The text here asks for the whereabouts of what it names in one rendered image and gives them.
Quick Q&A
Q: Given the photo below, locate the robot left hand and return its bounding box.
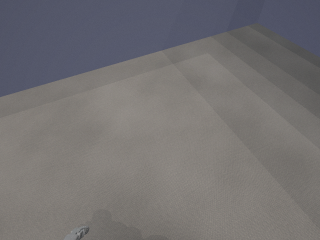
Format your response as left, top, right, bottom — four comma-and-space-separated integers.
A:
63, 225, 90, 240

